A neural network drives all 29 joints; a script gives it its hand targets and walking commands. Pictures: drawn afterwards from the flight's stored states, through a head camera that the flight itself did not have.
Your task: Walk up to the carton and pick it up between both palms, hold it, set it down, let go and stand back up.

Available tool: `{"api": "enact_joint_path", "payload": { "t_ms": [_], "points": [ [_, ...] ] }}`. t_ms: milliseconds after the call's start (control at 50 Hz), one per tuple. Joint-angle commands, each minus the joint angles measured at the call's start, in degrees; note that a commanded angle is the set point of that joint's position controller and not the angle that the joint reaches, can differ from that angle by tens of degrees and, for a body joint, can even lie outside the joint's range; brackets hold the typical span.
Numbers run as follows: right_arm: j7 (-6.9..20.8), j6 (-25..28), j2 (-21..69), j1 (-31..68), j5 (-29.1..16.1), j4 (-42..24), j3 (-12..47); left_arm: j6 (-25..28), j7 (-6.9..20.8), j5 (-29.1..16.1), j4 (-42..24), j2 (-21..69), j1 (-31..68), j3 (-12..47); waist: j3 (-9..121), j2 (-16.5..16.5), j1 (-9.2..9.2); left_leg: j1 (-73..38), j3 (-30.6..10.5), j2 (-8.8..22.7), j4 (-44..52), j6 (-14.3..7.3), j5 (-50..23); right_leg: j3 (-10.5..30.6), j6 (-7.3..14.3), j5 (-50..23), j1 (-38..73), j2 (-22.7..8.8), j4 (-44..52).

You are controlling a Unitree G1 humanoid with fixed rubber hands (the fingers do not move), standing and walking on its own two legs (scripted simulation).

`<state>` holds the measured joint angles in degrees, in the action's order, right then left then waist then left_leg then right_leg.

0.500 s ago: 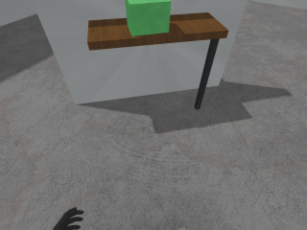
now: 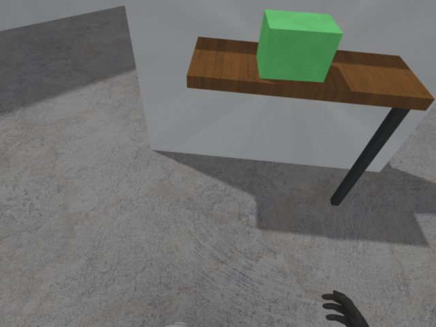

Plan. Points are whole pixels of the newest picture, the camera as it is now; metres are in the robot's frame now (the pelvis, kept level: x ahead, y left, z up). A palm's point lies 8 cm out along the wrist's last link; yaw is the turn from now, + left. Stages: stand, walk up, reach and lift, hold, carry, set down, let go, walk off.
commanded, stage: walk up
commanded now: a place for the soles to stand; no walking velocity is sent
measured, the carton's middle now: (294, 46) +1.01 -0.20 +0.07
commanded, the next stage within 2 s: none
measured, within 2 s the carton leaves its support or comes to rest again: neither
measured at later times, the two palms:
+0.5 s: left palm (159, 230) +0.34 +0.16 -0.08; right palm out of the picture +0.17 -0.37 -0.10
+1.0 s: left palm (173, 233) +0.36 +0.13 -0.12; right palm (371, 183) +0.52 -0.37 -0.06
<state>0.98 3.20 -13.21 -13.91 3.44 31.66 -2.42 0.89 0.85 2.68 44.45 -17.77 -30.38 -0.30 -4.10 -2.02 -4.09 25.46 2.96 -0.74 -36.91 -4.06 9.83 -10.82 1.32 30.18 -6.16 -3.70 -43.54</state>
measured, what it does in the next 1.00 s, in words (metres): walks ahead: right foot, then left foot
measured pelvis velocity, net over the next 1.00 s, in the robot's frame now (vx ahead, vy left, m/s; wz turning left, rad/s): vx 0.39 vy -0.13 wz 0.01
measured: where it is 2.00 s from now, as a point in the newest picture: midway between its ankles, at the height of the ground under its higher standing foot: (260, 259)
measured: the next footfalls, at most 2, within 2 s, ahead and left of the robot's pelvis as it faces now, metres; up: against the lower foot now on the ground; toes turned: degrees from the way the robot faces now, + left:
right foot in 0.48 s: +0.33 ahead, -0.22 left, +0.00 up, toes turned -5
left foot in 0.92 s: +0.50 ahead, -0.04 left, +0.00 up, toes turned +4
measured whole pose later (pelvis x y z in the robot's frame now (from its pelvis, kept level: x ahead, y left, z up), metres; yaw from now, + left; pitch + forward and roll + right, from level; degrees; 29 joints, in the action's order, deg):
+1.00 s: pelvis +0.39 -0.13 +0.01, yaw +0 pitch -3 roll -1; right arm -1.4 2.6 -13.2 -16.4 2.9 33.0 -1.3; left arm -1.7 1.8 2.8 42.6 -17.2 -29.4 -0.6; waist -4.5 -2.2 -2.4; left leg 20.7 3.8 -0.1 -37.2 -4.1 13.8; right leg -3.0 0.9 28.1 -18.2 0.9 -62.2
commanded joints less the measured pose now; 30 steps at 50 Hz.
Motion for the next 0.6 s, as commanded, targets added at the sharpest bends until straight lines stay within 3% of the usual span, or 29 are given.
{"api": "enact_joint_path", "payload": {
  "t_ms": [0, 40, 60, 80, 100, 160, 200, 280, 340, 400, 420, 440, 460, 480, 500, 540, 580],
  "points": [
    [-3.47, -0.13, -16.49, -20.1, -1.2, -0.38, -5.74, -0.15, 0.2, 0.46, -10.07, -9.43, 2.2, -2.31, 11.54, 6.61, 10.84, -34.46, -49.44, 25.0, 19.39, -13.88, 17.45, 11.75, -0.68, -0.42, -33.65, 0.44, -34.01],
    [-3.69, -0.34, -13.01, -13.61, -1.56, 0.19, -4.12, -0.69, 0.53, 0.19, -11.13, -6.71, 5.14, -2.22, 1.39, 3.64, 7.97, -22.1, -31.73, 20.94, 18.11, -11.75, 5.5, 12.27, -1.05, -6.72, -34.93, -2.09, -34.12],
    [-3.19, 0.11, -11.18, -10.63, -1.23, 0.06, -3.35, -0.83, 0.83, -0.11, -10.18, -6.07, 3.47, -2.37, 0.0, 3.41, 5.78, -15.93, -24.53, 17.52, 19.27, -9.38, 4.51, 13.05, -1.45, -9.25, -31.17, -3.27, -29.26],
    [-2.66, 0.64, -10.19, -8.6, -1.22, 0.52, -2.66, -0.89, 1.42, -0.23, -8.91, -5.31, 0.64, -2.54, -0.63, 5.2, 4.06, -10.78, -19.54, 14.42, 20.69, -7.84, 5.42, 13.01, -2.06, -10.82, -27.01, -3.39, -25.67],
    [-2.38, 1.19, -10.17, -8.29, -1.17, 1.21, -2.46, -0.99, 2.12, -0.07, -8.12, -4.46, -0.57, -2.55, -0.4, 6.72, 3.59, -8.41, -17.25, 12.76, 21.73, -7.83, 6.17, 12.06, -2.52, -12.61, -25.03, -2.72, -24.77],
    [-2.11, 2.39, -10.47, -9.2, -1.2, 3.36, -2.47, -1.21, 3.3, -0.17, -8.56, -3.31, 2.92, -2.58, -2.18, 7.99, 3.73, -7.58, -14.7, 12.28, 24.71, -8.64, 9.57, 11.34, -3.54, -17.02, -27.44, -3.48, -18.04],
    [-1.86, 2.69, -10.85, -11.23, -1.15, 4.53, -2.65, -1.06, 3.44, -0.06, -9.6, -3.11, 7.04, -2.66, -3.5, 7.63, 4.97, -9.46, -14.26, 12.8, 25.66, -8.86, 10.09, 11.08, -3.84, -19.42, -29.64, -4.31, -11.41],
    [-1.18, 2.61, -12.08, -14.48, -1.1, 6.09, -3.01, -0.34, 3.52, 0.35, -11.05, -2.25, 13.57, -2.95, -3.03, 8.45, 7.17, -13.64, -11.98, 13.01, 24.39, -8.12, 10.0, 10.03, -3.11, -23.52, -28.22, -3.96, -0.41],
    [-1.14, 2.14, -13.18, -14.88, -0.88, 6.12, -3.23, 0.37, 3.49, 0.25, -11.9, -2.07, 16.35, -3.71, -3.41, 8.66, 7.5, -13.19, -11.38, 14.83, 23.18, -8.05, 10.37, 9.55, -1.65, -24.31, -23.14, -3.07, 4.74],
    [-1.23, 1.28, -13.99, -14.08, -0.42, 5.62, -3.18, 1.3, 2.75, 0.25, -11.26, -2.53, 12.77, -4.7, -2.8, 8.04, 4.99, -12.25, -10.55, 16.29, 17.67, -7.06, 3.87, 8.15, -0.25, -20.09, -13.54, -1.14, 9.8],
    [-1.26, 0.94, -13.42, -13.99, -0.44, 5.49, -2.78, 1.75, 2.21, 0.38, -10.17, -3.49, 8.62, -5.18, -1.4, 5.6, 2.64, -9.9, -8.42, 14.85, 11.18, -5.82, 1.49, 7.04, 0.26, -19.76, -6.36, 0.42, 12.13],
    [-1.19, 0.65, -10.5, -16.38, -0.41, 5.3, -1.55, 2.23, 1.46, 0.55, -8.03, -6.27, 1.61, -6.12, 3.59, -0.55, -0.19, -7.47, -4.25, 10.15, -3.28, -3.45, -1.83, 7.96, 1.87, -17.34, 3.72, 1.38, 13.38],
    [-1.1, 0.43, -6.22, -19.64, 0.04, 4.08, 0.45, 2.61, 0.89, 1.74, -7.18, -10.29, -4.95, -6.83, 11.67, -11.07, -2.4, -0.64, -0.09, 5.81, -22.83, -0.36, 8.58, 22.47, 5.68, -10.28, 13.36, -10.59, 14.98],
    [-1.18, -0.01, -6.46, -20.46, -1.49, 0.71, 0.07, 2.37, -0.25, 0.47, -9.51, -15.37, -3.21, -7.57, 11.65, -16.0, -2.06, 12.01, -2.35, -1.54, -31.91, 2.67, 23.68, 44.92, 11.08, -6.09, 15.73, -20.99, 25.94],
    [-1.59, -0.93, -9.7, -15.11, -0.87, -0.32, -0.95, 1.6, -0.88, -1.58, -9.2, -14.53, -1.27, -7.4, 7.25, -8.1, -2.87, 12.01, -8.44, 1.25, -38.01, 2.62, 21.09, 46.19, 12.99, -3.79, 7.79, -22.0, 29.5],
    [-1.14, -1.56, -8.85, -13.82, -1.83, -0.05, -1.2, 0.98, -1.0, -1.0, -9.28, -9.95, 4.37, -5.37, -1.59, -3.01, 0.72, 11.8, -8.28, 3.8, -37.75, 2.96, 14.61, 31.46, 12.09, -14.87, -1.82, -17.42, 26.35],
    [-0.65, -1.67, -7.75, -16.03, -1.69, 1.54, -1.42, 1.3, -0.65, -0.68, -9.57, -7.16, 7.48, -4.08, -2.12, -3.78, 3.14, 6.18, -6.24, 5.24, -30.23, 3.68, 11.31, 22.16, 9.88, -20.45, -7.45, -12.29, 26.81]
  ]
}}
